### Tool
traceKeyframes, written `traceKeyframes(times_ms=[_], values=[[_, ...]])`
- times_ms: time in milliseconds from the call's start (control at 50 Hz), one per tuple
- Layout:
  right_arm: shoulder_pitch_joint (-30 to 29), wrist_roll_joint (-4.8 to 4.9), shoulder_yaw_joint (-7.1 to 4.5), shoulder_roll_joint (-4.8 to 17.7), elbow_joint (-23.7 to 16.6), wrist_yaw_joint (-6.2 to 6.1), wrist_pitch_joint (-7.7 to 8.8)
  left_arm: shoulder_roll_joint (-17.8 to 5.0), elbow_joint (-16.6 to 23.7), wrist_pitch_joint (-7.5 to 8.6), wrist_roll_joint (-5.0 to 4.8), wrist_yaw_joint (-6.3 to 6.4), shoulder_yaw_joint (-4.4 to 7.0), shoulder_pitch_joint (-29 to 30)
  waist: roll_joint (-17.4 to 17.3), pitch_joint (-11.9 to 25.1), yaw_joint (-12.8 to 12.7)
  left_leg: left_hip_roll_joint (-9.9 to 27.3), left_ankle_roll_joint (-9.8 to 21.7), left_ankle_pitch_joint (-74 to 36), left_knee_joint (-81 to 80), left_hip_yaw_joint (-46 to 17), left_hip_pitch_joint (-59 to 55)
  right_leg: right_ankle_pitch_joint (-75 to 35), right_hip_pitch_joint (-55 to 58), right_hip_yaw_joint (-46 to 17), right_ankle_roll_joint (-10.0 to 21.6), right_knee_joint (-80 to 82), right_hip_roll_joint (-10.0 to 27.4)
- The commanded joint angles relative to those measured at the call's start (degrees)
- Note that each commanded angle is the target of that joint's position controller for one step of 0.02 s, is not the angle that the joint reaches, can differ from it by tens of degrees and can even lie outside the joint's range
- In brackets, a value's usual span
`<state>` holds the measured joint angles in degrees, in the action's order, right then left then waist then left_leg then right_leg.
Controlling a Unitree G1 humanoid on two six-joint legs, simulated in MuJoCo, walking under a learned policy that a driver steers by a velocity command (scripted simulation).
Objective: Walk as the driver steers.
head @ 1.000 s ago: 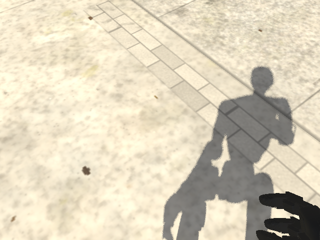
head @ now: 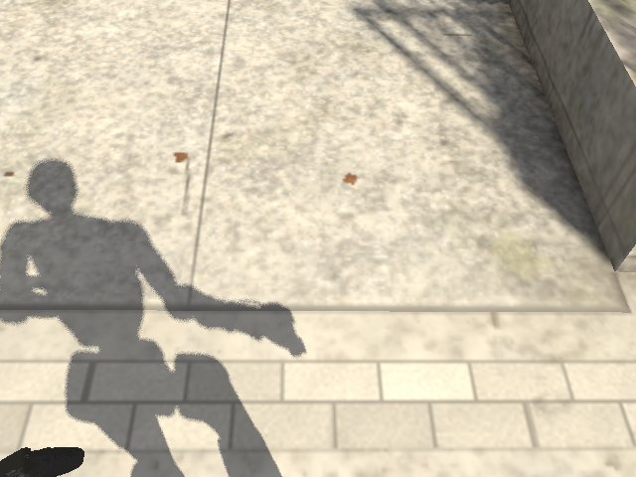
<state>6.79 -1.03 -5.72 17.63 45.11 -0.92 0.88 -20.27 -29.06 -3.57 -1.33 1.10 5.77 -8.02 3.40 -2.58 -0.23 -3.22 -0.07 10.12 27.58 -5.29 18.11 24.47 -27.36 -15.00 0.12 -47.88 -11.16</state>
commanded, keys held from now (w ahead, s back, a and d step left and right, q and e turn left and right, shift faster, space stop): e+shift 0.16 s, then shift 0.08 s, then q+shift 0.12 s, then w+q+shift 0.56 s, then w+shift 0.02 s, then w+e+shift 0.06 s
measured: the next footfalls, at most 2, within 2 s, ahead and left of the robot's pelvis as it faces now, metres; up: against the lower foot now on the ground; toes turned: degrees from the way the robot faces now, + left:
right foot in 0.36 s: +0.01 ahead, -0.16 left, +0.00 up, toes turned -15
left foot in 0.92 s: +0.37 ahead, +0.12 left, +0.00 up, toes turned +16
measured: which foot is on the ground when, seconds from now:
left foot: down 0.00-0.36, up 0.38-0.90, down 0.92-1.00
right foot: up 0.00-0.34, down 0.36-0.90, up 0.92-1.00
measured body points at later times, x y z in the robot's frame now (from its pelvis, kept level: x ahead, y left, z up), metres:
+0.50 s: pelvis +0.02 -0.04 +0.01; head +0.03 -0.06 +0.46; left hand +0.22 +0.18 -0.07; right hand +0.04 -0.34 -0.12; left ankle +0.04 +0.11 -0.66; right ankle -0.03 -0.14 -0.73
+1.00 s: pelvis +0.28 +0.06 -0.04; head +0.31 +0.07 +0.41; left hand +0.28 +0.33 -0.17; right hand +0.48 -0.20 -0.13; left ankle +0.33 +0.11 -0.73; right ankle +0.08 -0.14 -0.61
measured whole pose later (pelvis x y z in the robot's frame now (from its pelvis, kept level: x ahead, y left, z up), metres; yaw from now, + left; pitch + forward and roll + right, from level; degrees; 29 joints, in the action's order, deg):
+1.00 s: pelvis +0.28 +0.06 -0.04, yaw +12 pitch +1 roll +0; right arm 10.9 -1.3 -4.6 18.6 42.2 2.3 -0.2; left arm -15.5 -46.4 3.0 1.8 -0.7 2.8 -18.5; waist 1.1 -2.3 -0.3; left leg -3.6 7.6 19.8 47.8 6.7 29.8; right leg 22.5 -9.0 2.7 -1.9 -72.3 8.1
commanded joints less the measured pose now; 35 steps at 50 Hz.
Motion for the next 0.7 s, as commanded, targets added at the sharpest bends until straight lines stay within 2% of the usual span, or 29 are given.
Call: traceKeyframes(times_ms=[20, 40, 80, 120, 180, 220, 260, 300, 320, 340, 360, 380, 400, 420, 440, 480, 520, 580, 600, 620, 640, 660, 700], values=[[-7.86, 0.00, -0.73, 4.99, -7.70, -1.59, 0.24, -9.94, 1.73, 0.77, 0.13, -0.59, 3.20, -5.23, -11.15, 4.83, -2.91, 18.21, 10.90, -1.98, -10.73, -14.00, -7.59, 0.74, -8.57, 4.94, -3.03, -20.78, 7.33], [-7.64, 0.60, -0.45, 4.96, -8.07, -2.28, -0.17, -8.35, 1.24, 0.37, 0.35, -0.58, 2.69, -6.01, -9.70, 4.28, -2.34, 16.59, 10.02, -2.39, -10.39, -10.70, -8.25, -1.96, -10.21, 6.31, -3.64, -24.83, 7.91], [-5.34, 0.29, -0.18, 5.63, -7.93, -2.94, -0.79, -5.91, 2.18, 0.23, -0.30, -0.95, 1.50, -4.56, -9.01, 2.88, -0.71, 15.68, 10.68, -7.36, -11.00, -5.11, -9.10, -4.20, -12.42, 10.56, -4.53, -25.16, 10.29], [-1.82, -0.24, -0.45, 6.75, -7.46, -2.91, -1.26, -4.57, 3.70, 0.39, -0.66, -0.83, 0.73, -1.10, -10.59, 3.52, 1.93, 16.72, 11.94, -10.08, -11.21, -2.64, -13.90, -5.09, -14.80, 12.86, -5.71, -20.72, 12.99], [0.67, -0.24, -1.08, 8.48, -7.17, -2.24, -1.63, -3.17, 4.69, 0.55, -0.08, -0.88, 0.00, 1.01, -11.49, 5.66, 3.88, 18.98, 13.31, -13.26, -10.82, -0.22, -17.20, -3.53, -12.55, 13.73, -6.65, -13.56, 15.68], [0.06, 0.15, -1.48, 9.76, -7.16, -1.35, -1.83, -1.76, 4.66, 0.75, 0.57, -1.00, -0.69, 0.85, -11.69, 6.90, 3.42, 19.20, 13.28, -15.92, -10.10, 2.48, -14.86, -1.76, -6.14, 15.08, -5.90, -7.20, 15.40], [-0.38, 0.86, -1.58, 10.38, -7.00, -0.43, -1.78, -1.74, 3.69, 0.80, 0.73, -0.96, -0.80, -0.36, -12.57, 7.68, 2.78, 19.11, 13.16, -18.79, -8.89, 3.83, -12.04, -0.74, 0.68, 16.81, -4.84, -0.87, 13.57], [-0.05, 2.16, -1.05, 9.83, -6.06, 0.40, -1.43, -1.22, 2.41, 0.75, 1.03, -0.82, -0.85, -2.25, -13.14, 8.09, 1.49, 19.31, 12.74, -20.05, -6.50, 2.65, -11.82, -2.08, 6.09, 16.49, -3.05, 8.71, 11.82], [-0.95, 2.86, -0.32, 8.42, -5.64, 0.69, -1.25, -0.38, 0.72, 0.77, 1.24, -0.82, -0.95, -5.11, -12.62, 8.34, -0.40, 18.45, 11.45, -19.92, -4.20, 2.92, -10.35, -7.46, 11.73, 16.47, -1.46, 18.23, 11.12], [-0.36, 3.39, 1.10, 5.04, -4.59, 1.13, -0.82, 0.20, -1.06, 0.89, 1.49, -0.80, -1.13, -7.82, -10.96, 8.49, -1.92, 16.68, 8.47, -16.54, -1.97, 3.95, -5.83, -16.31, 20.89, 16.20, 0.19, 29.54, 10.94], [3.10, 1.83, 2.86, 0.75, -3.76, 2.09, 0.09, -1.55, -1.66, 0.98, 1.87, -0.29, -1.07, -9.24, -5.30, 11.63, -0.70, 13.29, 3.08, -5.59, 1.44, 5.94, 0.77, -27.70, 32.73, 9.35, 0.98, 29.48, 16.94], [3.86, -1.17, 4.18, -2.03, -4.88, 3.22, 0.55, -5.68, -0.32, 0.79, 2.34, 0.61, -0.67, -10.60, 9.78, 14.48, -0.01, 8.30, -2.32, 24.43, 13.61, 9.74, 12.26, -43.33, 40.31, -2.56, 5.52, 24.13, 30.49], [2.22, 1.96, 2.08, 4.14, -5.59, 2.55, 0.42, -10.51, -1.76, 1.27, 2.97, 0.18, 1.52, -13.90, 12.91, 13.98, -5.04, 6.28, -2.83, 28.22, 24.46, 7.65, 18.60, -12.18, 31.84, -7.33, 15.17, 30.33, 35.82], [-1.51, 3.85, 0.41, 9.08, -6.27, 2.12, 0.30, -9.59, -2.39, 2.61, 2.40, -0.26, 1.67, -14.35, 8.76, 8.03, -7.00, 7.54, -1.88, 23.48, 32.46, 4.90, 23.16, 14.31, 28.67, -8.33, 14.87, 35.83, 33.08], [-2.15, 4.35, -0.23, 9.00, -6.69, 1.94, 0.12, -8.75, -3.71, 3.97, 1.73, -0.18, 1.23, -11.73, 11.29, 2.93, -5.43, 7.50, -0.84, 18.63, 35.74, 3.92, 28.57, 21.75, 27.03, -7.52, 11.78, 38.53, 31.21], [0.63, 3.43, -0.74, 7.83, -5.10, 1.54, -0.07, -4.73, -4.13, 6.30, 1.41, 0.35, -0.17, -7.93, 9.45, -0.97, -2.83, 8.29, -0.80, 8.71, 38.09, 1.07, 31.37, 16.52, 25.53, -1.76, 8.28, 40.91, 29.47], [3.00, 3.08, -0.69, 5.59, -4.12, 1.53, 0.52, -1.91, -4.89, 8.14, 1.66, 0.62, -0.72, -8.05, 6.90, -0.36, -1.61, 8.43, -0.86, 1.45, 41.43, 0.90, 32.56, 9.20, 26.95, 4.32, 6.58, 41.71, 28.84], [3.21, 3.22, -0.49, 3.80, -4.90, 1.71, 0.60, -1.47, -6.18, 9.32, 2.17, 0.72, -0.39, -8.93, 4.06, -0.46, -1.18, 9.58, -2.08, -3.98, 41.83, 0.80, 34.90, 3.25, 27.86, 10.94, 6.52, 42.62, 29.22], [1.53, -3.24, -0.41, 3.54, -4.71, 4.42, -1.35, -2.95, -7.81, 8.40, 4.44, -0.11, -0.54, -11.58, -1.66, -1.21, -1.15, 7.55, -2.20, -2.74, 42.47, 4.01, 32.13, 3.84, 23.72, 14.10, 5.60, 43.38, 28.74], [1.33, -2.69, -0.43, 2.68, -5.38, 5.71, -2.22, -3.29, -8.24, 8.29, 4.58, -0.29, -0.20, -11.61, 0.50, -2.33, -0.79, 7.87, -2.16, -3.83, 42.32, 4.08, 32.90, 3.51, 22.83, 15.78, 5.50, 43.44, 28.66], [1.24, -1.75, -0.32, 2.50, -5.68, 6.41, -2.62, -3.29, -8.69, 8.39, 4.35, -0.28, -0.21, -11.61, 2.03, -2.79, -0.46, 8.39, -1.93, -4.98, 42.09, 3.63, 33.83, 3.76, 22.88, 16.76, 5.53, 43.58, 29.19], [1.00, -1.23, -0.32, 2.66, -6.04, 6.77, -2.84, -3.32, -9.23, 8.61, 4.22, -0.19, -0.18, -11.54, 2.80, -3.60, 0.06, 9.02, -1.56, -6.11, 41.53, 3.13, 34.80, 4.23, 23.07, 17.67, 5.47, 43.91, 29.93], [-0.52, -1.09, -0.21, 3.27, -6.97, 7.02, -2.95, -3.53, -10.53, 8.96, 4.21, 0.07, -0.01, -11.74, 2.58, -4.95, 0.41, 10.09, -0.35, -6.30, 38.74, 3.36, 36.50, 4.86, 25.44, 19.72, 5.33, 44.69, 31.14]])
